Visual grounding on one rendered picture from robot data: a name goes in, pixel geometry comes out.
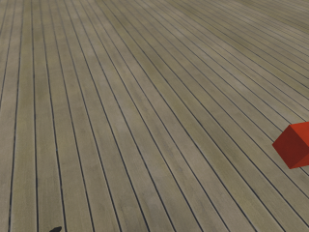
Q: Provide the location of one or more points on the carton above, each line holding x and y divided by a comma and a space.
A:
293, 145

